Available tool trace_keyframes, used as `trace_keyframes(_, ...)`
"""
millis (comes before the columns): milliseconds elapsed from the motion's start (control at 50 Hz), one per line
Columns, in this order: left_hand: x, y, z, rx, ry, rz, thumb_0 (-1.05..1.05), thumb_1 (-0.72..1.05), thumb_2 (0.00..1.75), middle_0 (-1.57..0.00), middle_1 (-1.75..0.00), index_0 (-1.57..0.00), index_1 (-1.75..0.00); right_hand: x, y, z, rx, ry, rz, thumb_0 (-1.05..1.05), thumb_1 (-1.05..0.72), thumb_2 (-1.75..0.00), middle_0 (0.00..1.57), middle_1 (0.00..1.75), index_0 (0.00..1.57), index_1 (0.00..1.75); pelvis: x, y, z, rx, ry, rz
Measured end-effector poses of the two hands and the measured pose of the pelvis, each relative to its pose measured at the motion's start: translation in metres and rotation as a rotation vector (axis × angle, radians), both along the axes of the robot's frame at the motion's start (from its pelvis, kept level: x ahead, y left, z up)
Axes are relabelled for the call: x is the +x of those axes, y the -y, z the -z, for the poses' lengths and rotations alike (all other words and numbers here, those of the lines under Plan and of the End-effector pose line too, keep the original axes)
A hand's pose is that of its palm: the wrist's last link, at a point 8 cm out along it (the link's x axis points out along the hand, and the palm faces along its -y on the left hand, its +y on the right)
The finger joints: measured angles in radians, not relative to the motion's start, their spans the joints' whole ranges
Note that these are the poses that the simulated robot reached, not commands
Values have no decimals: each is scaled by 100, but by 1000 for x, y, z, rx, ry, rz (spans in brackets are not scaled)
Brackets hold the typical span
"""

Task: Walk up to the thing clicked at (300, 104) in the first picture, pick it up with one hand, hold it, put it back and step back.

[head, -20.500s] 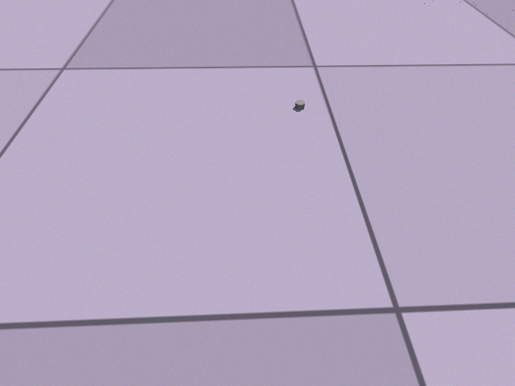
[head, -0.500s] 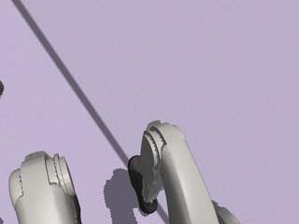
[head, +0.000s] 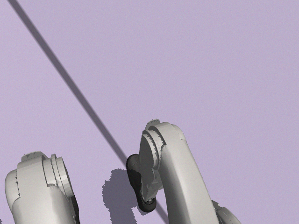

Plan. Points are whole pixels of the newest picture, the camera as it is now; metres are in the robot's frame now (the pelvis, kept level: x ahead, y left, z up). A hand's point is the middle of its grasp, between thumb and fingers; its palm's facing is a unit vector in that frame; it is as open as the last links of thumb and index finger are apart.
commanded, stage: rise first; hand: left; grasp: from above
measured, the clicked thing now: out of the picture +0.52 +0.32 -0.30
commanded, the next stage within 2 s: approach in 1.98 s
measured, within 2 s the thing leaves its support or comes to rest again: neither
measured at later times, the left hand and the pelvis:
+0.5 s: hand out of the picture +0.47 +0.35 -0.18, palm faces -0.44 -0.10 -0.89, open 13.3 cm; pelvis +0.00 +0.00 +0.00, yaw +0 degrees
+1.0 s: hand out of the picture +0.47 +0.35 -0.18, palm faces -0.45 -0.09 -0.89, open 13.2 cm; pelvis +0.00 +0.00 +0.00, yaw +0 degrees
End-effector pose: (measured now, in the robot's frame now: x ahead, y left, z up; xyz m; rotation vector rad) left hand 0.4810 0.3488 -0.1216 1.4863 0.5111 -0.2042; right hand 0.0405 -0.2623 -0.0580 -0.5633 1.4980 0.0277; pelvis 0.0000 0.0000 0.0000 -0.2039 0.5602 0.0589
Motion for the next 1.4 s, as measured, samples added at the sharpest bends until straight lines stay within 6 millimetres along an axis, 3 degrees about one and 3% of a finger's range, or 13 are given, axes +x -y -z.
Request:
trace_keyframes(580,1,-2,0,-3,5,-3,0,-39,90,-21,-89,-21,-89,8,-2,-1,4,10,-11,0,-90,-89,21,30,20,30,2,-1,-1,-5,-9,-4)
trace_keyframes(1400,-1,3,5,2,-27,-7,0,-35,87,-24,-86,-23,-86,1,-3,0,10,11,-10,0,-89,-89,21,30,20,30,0,-1,0,-3,0,0)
